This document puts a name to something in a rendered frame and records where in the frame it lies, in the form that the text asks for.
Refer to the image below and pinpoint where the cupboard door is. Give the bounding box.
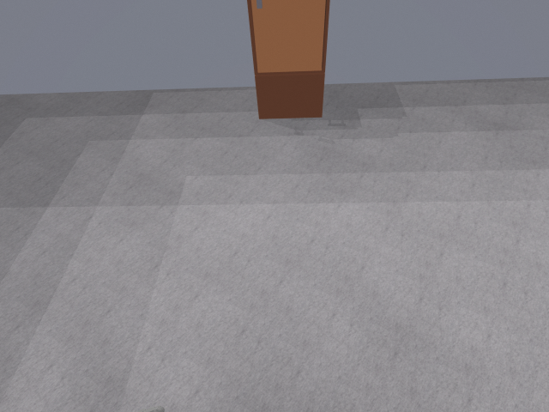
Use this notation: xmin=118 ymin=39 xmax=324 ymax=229
xmin=251 ymin=0 xmax=326 ymax=73

